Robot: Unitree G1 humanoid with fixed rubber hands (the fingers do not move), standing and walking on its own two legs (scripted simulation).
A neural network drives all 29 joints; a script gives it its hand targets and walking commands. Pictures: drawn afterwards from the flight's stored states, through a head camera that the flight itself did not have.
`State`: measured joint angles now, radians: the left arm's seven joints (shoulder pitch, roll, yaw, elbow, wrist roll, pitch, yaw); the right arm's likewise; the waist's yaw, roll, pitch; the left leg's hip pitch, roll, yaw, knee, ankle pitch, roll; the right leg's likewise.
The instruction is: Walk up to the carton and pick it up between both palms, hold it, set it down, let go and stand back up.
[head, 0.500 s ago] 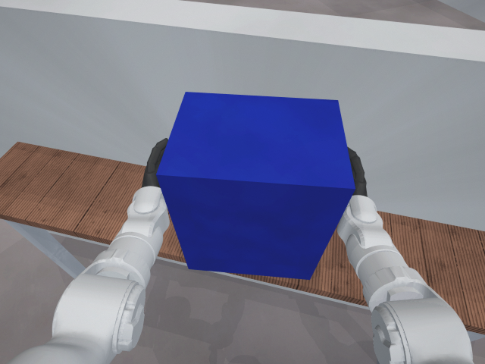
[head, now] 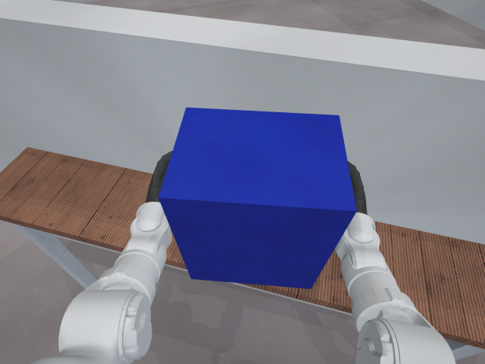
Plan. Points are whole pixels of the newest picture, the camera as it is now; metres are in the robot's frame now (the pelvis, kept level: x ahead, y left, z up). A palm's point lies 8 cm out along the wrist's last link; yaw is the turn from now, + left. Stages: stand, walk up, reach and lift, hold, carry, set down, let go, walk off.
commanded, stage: reach and lift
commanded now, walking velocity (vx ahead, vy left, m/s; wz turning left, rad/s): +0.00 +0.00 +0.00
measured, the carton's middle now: (255, 208) +0.39 -0.01 +0.03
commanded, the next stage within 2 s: none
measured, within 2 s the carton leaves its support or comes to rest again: leaves its support in 0.74 s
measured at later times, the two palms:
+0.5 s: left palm (161, 195) +0.41 +0.15 +0.05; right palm (350, 208) +0.38 -0.18 +0.04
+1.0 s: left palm (162, 191) +0.40 +0.15 +0.07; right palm (358, 204) +0.38 -0.19 +0.06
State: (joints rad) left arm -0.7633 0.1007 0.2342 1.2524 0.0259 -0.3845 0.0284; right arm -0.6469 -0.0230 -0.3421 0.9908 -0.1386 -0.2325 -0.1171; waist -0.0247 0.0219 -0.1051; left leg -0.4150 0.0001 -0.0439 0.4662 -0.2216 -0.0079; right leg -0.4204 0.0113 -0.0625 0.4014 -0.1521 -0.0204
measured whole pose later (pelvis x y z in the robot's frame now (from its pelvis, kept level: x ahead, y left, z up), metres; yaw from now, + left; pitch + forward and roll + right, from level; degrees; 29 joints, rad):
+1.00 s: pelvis +0.03 +0.00 +0.01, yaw -1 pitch +7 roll -1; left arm -0.54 -0.01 0.24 0.85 0.16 -0.26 0.04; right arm -0.47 -0.06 -0.23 0.90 -0.07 -0.38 -0.12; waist 0.00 -0.01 -0.09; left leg -0.24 0.01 -0.01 0.32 -0.20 0.00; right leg -0.23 0.02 -0.05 0.22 -0.11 -0.02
